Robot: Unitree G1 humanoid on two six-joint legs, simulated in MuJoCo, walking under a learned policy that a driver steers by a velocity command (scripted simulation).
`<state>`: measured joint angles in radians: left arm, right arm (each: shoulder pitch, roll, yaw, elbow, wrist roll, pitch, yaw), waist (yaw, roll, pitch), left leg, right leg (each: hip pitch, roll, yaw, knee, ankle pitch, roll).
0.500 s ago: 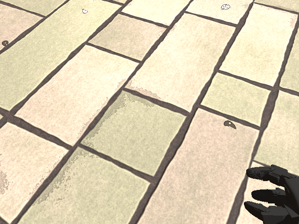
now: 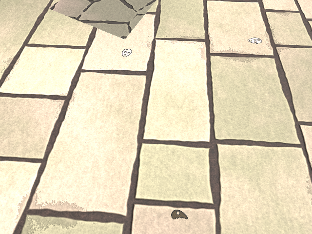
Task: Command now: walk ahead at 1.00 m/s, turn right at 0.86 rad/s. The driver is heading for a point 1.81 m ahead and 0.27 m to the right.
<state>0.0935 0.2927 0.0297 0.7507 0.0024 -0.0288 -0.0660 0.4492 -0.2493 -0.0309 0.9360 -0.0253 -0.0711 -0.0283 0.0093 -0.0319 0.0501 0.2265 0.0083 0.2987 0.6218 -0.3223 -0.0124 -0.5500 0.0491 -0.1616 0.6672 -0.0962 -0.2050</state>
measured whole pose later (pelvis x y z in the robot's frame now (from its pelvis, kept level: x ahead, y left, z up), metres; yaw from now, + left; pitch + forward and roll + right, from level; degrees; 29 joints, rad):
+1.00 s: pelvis +0.54 -0.07 +0.05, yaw -13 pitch +0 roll +1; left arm 0.21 0.27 0.01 0.70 0.03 -0.01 0.03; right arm 0.30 -0.34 -0.09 0.73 -0.03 0.04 0.05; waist -0.04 0.02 -0.03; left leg -0.63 -0.03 -0.02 1.19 -0.26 -0.02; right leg -0.24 -0.01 -0.04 0.39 -0.18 -0.03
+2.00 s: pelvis +0.88 +0.06 +0.03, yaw -17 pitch +0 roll +1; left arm 0.26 0.31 0.09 0.72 0.01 0.05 -0.01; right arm 0.09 -0.25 -0.02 0.66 -0.03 0.05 -0.03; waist 0.05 0.01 0.10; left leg -0.52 0.01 -0.10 1.01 -0.41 -0.06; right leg -0.36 0.17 0.09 0.46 -0.09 -0.12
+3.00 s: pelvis +1.00 +0.10 +0.04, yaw -23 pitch +1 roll -1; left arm 0.35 0.30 0.06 0.81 0.04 -0.07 0.02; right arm 0.20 -0.35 -0.10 0.72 -0.03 0.07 0.10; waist 0.03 0.01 -0.02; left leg -0.65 0.07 0.01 1.03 -0.21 0.00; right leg 0.06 -0.04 -0.19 0.22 -0.30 0.03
